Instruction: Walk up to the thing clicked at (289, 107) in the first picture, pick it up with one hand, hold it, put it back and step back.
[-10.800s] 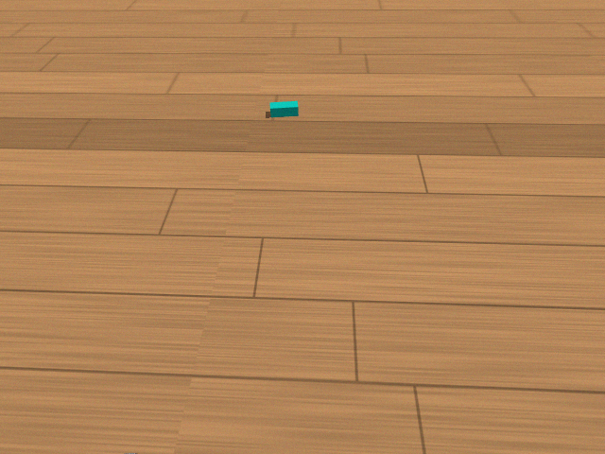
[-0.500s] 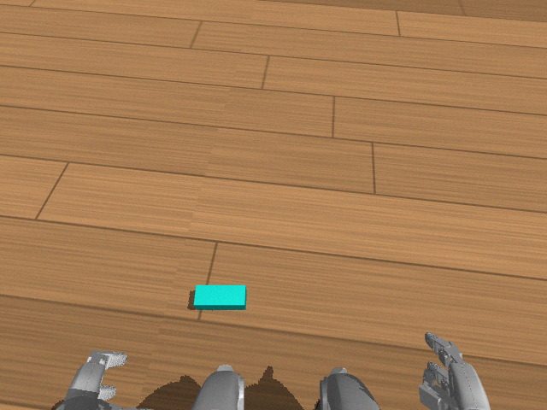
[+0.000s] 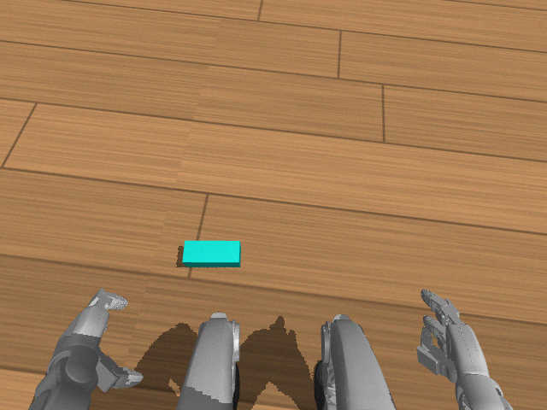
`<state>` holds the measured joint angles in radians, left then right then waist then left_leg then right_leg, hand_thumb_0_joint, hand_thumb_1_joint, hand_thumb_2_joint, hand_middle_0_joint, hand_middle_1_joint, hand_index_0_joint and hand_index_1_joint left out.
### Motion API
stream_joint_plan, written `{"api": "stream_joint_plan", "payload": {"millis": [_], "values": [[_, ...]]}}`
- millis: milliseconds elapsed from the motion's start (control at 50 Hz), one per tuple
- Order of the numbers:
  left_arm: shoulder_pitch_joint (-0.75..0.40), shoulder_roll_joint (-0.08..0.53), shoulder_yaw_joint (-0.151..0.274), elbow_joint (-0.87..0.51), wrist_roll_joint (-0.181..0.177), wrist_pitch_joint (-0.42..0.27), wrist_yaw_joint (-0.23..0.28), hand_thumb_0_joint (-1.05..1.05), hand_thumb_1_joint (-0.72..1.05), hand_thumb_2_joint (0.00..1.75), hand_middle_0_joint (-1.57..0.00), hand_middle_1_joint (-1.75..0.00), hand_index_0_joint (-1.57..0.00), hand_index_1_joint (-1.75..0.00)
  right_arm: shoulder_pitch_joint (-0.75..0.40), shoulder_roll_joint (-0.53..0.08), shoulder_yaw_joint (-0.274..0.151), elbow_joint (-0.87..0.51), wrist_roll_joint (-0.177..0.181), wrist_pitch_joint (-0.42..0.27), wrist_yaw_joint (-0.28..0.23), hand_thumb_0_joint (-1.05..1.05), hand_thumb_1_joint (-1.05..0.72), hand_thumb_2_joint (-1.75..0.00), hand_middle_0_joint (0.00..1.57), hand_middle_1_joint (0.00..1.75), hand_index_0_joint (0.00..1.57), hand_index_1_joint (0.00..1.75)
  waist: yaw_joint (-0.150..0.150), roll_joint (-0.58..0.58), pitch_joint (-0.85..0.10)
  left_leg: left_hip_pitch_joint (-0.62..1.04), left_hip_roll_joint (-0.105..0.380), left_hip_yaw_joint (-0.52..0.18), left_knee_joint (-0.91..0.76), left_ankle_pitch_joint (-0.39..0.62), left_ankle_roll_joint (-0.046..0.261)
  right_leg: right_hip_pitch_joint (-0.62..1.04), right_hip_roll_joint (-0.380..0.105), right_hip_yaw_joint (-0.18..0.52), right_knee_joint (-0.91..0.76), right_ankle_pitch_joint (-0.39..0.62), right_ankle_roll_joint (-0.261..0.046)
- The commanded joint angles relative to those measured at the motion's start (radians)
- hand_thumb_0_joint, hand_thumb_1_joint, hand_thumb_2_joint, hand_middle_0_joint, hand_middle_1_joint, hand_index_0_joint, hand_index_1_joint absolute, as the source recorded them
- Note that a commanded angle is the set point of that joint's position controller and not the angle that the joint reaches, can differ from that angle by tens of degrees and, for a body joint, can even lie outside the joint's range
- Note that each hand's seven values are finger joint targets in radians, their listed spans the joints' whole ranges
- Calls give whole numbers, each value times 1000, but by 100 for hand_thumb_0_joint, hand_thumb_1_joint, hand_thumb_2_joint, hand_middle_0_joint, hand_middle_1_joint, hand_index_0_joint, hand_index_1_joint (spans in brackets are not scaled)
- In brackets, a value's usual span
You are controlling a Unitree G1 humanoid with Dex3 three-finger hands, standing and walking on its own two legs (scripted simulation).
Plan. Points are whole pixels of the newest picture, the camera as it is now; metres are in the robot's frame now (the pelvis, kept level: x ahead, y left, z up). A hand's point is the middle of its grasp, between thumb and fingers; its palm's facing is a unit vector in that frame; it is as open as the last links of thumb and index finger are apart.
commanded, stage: rise first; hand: left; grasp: from above
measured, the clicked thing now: (213, 254) +0.47 +0.20 -0.57
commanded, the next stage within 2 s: none
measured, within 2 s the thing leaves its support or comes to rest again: neither
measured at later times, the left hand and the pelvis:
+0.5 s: hand (157, 285) +0.33 +0.28 -0.32, palm faces -0.48 -0.23 -0.85, open 14.0 cm; pelvis -0.06 +0.00 -0.18, yaw -2 degrees
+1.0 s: hand (170, 266) +0.39 +0.27 -0.39, palm faces -0.46 -0.02 -0.89, open 14.1 cm; pelvis -0.06 +0.01 -0.24, yaw -4 degrees
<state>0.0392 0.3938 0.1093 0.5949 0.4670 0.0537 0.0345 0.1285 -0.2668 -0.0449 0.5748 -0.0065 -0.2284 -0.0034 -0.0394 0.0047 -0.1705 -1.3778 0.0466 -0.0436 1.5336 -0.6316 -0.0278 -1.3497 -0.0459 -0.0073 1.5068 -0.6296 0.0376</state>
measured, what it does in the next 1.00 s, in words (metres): lowers itself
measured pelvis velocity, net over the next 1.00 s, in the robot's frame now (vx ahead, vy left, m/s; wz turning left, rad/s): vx -0.06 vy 0.01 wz -0.08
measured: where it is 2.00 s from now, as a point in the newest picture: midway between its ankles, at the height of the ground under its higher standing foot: outside the picture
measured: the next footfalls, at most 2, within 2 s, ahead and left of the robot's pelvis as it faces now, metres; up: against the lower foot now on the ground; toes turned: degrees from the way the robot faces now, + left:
none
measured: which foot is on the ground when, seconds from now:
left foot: down 0.00-1.00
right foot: down 0.00-1.00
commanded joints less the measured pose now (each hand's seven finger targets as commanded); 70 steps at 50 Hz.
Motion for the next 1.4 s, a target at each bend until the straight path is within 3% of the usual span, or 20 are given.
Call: {"api": "stream_joint_plan", "payload": {"millis": [0, 40, 80, 180, 220, 260, 300, 320, 360, 400, 460, 520, 580, 740, 900, 940, 1020, 1260, 1320, 1380], "values": [[-140, 206, 58, -87, 121, -93, 68, 0, -56, 99, -7, -109, -7, -109, 33, -167, -78, -59, 9, -31, 6, 0, -89, -90, 20, 30, 20, 30, 5, 101, -453, 199, -36, 11, -53, 327, 28, 28, 43, -22, -5, 294, -64], [-222, 234, 67, -63, 162, -108, 91, 0, -57, 100, -7, -108, -7, -108, 32, -174, -86, -37, 6, -22, 13, 0, -90, -90, 20, 30, 20, 30, 9, 99, -468, 141, -36, 9, -11, 301, 28, -30, 42, -23, 36, 272, -65], [-272, 264, 78, -57, 206, -115, 110, 0, -57, 100, -7, -108, -6, -108, 44, -184, -94, -22, 6, -10, 19, 0, -90, -90, 20, 30, 20, 30, 18, 113, -544, 127, -37, 15, 44, 325, 30, -60, 43, -23, 80, 289, -66], [-483, 322, 78, 74, 306, -139, 138, 0, -55, 100, -6, -107, -7, -106, 72, -189, -97, 23, -7, 20, 34, 0, -90, -90, 20, 30, 20, 30, -1, 71, -595, -41, -44, 33, 186, 257, 42, -115, 41, -26, 164, 251, -59], [-553, 350, 75, 116, 346, -154, 146, 0, -56, 101, -7, -106, -7, -106, 84, -190, -94, 35, -11, 34, 39, 0, -91, -91, 20, 30, 20, 30, 4, 55, -618, -84, -44, 34, 223, 225, 45, -139, 42, -31, 194, 223, -59], [-651, 366, 60, 165, 375, -173, 150, 0, -56, 102, -7, -106, -7, -106, 97, -191, -96, 40, -17, 46, 42, 0, -90, -90, 20, 30, 20, 30, -17, 30, -621, -146, -48, 41, 253, 154, 50, -153, 44, -34, 197, 158, -56], [-685, 398, 74, 218, 398, -190, 157, 0, -55, 102, -6, -107, -7, -106, 95, -195, -95, 52, -22, 59, 45, 0, -90, -90, 20, 30, 20, 30, -4, 53, -603, -171, -49, 39, 268, 106, 46, -214, 44, -46, 228, 98, -60], [-744, 408, 55, 219, 417, -201, 156, 0, -55, 102, -7, -106, -7, -106, 101, -200, -100, 49, -25, 65, 45, 0, -90, -90, 20, 30, 20, 30, -20, 56, -614, -174, -48, 38, 279, 71, 48, -237, 48, -49, 232, 65, -60], [-808, 434, 57, 252, 450, -220, 162, 0, -57, 104, -7, -106, -6, -106, 120, -202, -93, 62, -30, 79, 48, 0, -90, -90, 20, 30, 20, 30, -32, 72, -608, -209, -50, 37, 308, 55, 49, -269, 48, -57, 264, 47, -61], [-835, 462, 67, 298, 480, -233, 177, 0, -57, 104, -6, -106, -6, -106, 129, -202, -87, 70, -32, 91, 50, 0, -90, -91, 20, 30, 20, 30, -35, 54, -619, -246, -54, 41, 340, 52, 54, -265, 51, -60, 282, 41, -58], [-919, 481, 48, 351, 522, -252, 195, 0, -57, 104, -6, -103, -6, -104, 134, -200, -78, 77, -41, 114, 55, 0, -90, -91, 20, 30, 20, 30, -65, 66, -565, -304, -56, 39, 373, 11, 58, -328, 54, -65, 308, -2, -59], [-965, 510, 51, 403, 567, -267, 218, 0, -55, 103, -7, -102, -7, -102, 136, -205, -72, 91, -51, 135, 61, 0, -90, -91, 20, 30, 20, 30, -66, 113, -538, -305, -56, 28, 386, -18, 53, -405, 55, -82, 353, -28, -66], [-1030, 517, 34, 436, 618, -278, 239, 0, -56, 104, -6, -100, -6, -101, 154, -216, -65, 105, -60, 153, 69, 0, -90, -91, 20, 30, 20, 30, -82, 171, -532, -291, -54, 10, 392, -33, 47, -472, 53, -101, 396, -16, -69], [-1118, 550, 31, 518, 710, -290, 290, 0, -55, 102, -6, -100, -6, -100, 176, -224, -50, 129, -86, 181, 87, 0, -90, -91, 20, 30, 20, 30, -107, 205, -553, -315, -61, 20, 462, 32, 49, -511, 53, -113, 456, 50, -72], [-1190, 553, 13, 582, 771, -307, 331, 0, -53, 99, -6, -103, -8, -101, 179, -230, -44, 152, -111, 188, 101, 0, -90, -91, 20, 30, 20, 30, -136, 235, -538, -332, -59, 12, 505, 24, 50, -578, 54, -125, 500, 52, -70], [-1201, 581, 25, 597, 787, -310, 342, 0, -53, 99, -6, -103, -8, -101, 183, -238, -44, 155, -113, 189, 103, 0, -90, -90, 20, 30, 20, 30, -138, 226, -553, -335, -59, 8, 513, 32, 49, -580, 55, -128, 510, 59, -72], [-1204, 567, 16, 630, 812, -315, 362, 0, -52, 98, -6, -103, -8, -101, 195, -229, -36, 167, -124, 192, 108, 0, -91, -91, 20, 30, 20, 30, -151, 230, -569, -338, -59, 16, 553, 100, 52, -565, 59, -130, 533, 119, -68], [-1253, 579, 29, 671, 813, -299, 397, 0, -50, 96, -6, -106, -10, -102, 205, -237, -28, 175, -141, 190, 119, 0, -91, -91, 20, 30, 20, 30, -167, 251, -581, -348, -54, 13, 589, 122, 54, -585, 60, -133, 565, 149, -65], [-1238, 573, 31, 683, 811, -297, 401, 0, -51, 96, -6, -106, -10, -102, 204, -233, -23, 173, -144, 190, 121, 0, -91, -91, 20, 30, 20, 30, -171, 255, -548, -374, -54, 12, 589, 102, 55, -596, 58, -136, 570, 134, -63], [-1253, 603, 40, 662, 809, -296, 402, 0, -50, 95, -6, -107, -10, -103, 209, -236, -20, 174, -142, 190, 124, 0, -91, -90, 20, 30, 20, 30, -170, 254, -589, -373, -55, 15, 606, 136, 57, -559, 60, -132, 574, 170, -63]]}}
